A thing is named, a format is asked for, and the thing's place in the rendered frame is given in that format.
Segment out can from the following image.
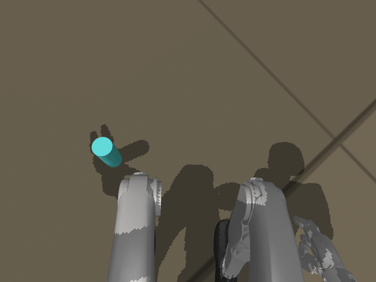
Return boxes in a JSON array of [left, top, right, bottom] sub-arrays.
[[92, 137, 122, 167]]

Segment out right robot hand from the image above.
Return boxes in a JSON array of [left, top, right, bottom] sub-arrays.
[[293, 216, 345, 277]]

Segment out right robot foot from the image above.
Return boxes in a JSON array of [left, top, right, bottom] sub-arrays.
[[213, 220, 237, 282]]

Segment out right robot arm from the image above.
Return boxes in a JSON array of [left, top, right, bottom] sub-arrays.
[[323, 268, 357, 282]]

